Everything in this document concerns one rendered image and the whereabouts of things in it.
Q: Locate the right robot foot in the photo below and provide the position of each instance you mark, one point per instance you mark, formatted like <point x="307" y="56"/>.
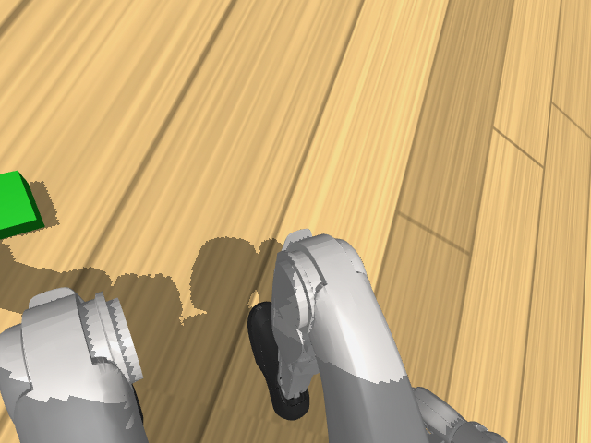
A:
<point x="265" y="351"/>

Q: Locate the right robot hand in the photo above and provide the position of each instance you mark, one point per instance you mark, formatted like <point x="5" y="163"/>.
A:
<point x="440" y="419"/>

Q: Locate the carton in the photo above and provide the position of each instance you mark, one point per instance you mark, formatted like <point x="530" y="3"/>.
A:
<point x="18" y="210"/>

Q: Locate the right robot arm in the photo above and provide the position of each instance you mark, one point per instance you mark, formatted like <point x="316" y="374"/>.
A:
<point x="474" y="432"/>

